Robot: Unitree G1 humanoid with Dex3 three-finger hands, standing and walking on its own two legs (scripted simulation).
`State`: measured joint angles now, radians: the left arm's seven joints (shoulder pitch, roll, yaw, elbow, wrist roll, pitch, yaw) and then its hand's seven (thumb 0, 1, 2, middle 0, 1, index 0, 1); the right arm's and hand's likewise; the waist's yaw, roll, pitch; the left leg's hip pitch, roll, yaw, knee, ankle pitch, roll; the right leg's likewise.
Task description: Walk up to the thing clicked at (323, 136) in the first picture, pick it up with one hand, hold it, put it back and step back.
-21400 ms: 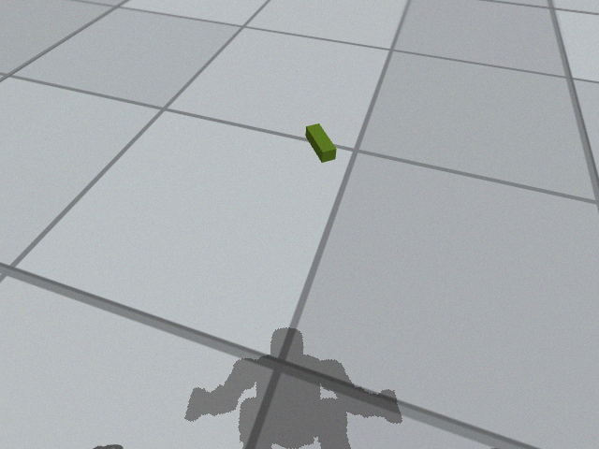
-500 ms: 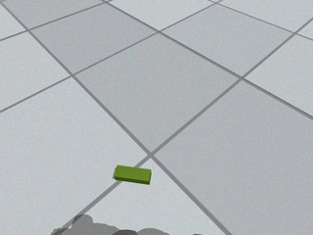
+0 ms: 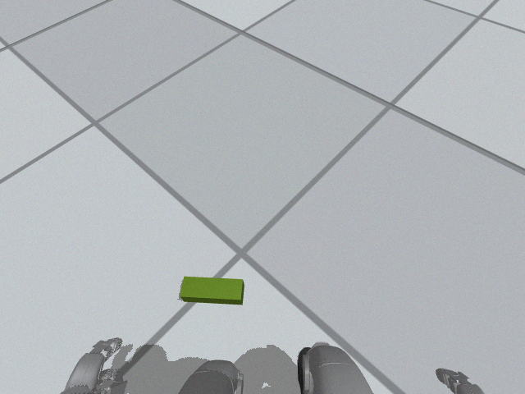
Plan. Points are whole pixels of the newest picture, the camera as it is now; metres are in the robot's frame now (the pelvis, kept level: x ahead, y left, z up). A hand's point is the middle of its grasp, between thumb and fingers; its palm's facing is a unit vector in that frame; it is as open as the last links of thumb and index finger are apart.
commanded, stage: stand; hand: left
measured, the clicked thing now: (213, 290) +0.45 +0.22 -0.72
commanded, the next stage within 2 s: walk up in 0.88 s
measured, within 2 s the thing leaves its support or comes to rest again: neither
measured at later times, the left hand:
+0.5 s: hand out of the picture +0.07 +0.28 -0.14, palm faces +0.00 -0.95 -0.31, open 7.4 cm
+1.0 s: hand out of the picture +0.05 +0.27 -0.13, palm faces +0.01 -0.93 -0.37, open 7.4 cm
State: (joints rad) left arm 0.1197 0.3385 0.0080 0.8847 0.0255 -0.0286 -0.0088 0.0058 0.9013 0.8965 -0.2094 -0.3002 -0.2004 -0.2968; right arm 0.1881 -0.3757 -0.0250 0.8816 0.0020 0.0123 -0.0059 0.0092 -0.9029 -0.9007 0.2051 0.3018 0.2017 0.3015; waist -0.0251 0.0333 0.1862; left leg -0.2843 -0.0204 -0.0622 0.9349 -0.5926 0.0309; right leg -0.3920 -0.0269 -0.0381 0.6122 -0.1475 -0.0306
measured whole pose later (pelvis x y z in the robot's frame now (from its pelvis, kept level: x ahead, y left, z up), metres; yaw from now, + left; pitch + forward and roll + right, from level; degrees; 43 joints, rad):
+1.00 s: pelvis -0.02 +0.00 +0.02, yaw +2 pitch -3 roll +0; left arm 0.09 0.37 0.03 1.08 -0.01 0.00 0.00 0.01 0.90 0.90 -0.21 -0.30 -0.20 -0.30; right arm 0.05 -0.37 -0.03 1.10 0.01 0.02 0.02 0.01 -0.90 -0.90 0.21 0.30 0.20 0.30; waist 0.00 0.01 0.15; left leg -0.20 0.00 -0.01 0.45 -0.20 -0.01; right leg -0.24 -0.01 0.01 0.43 -0.14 0.01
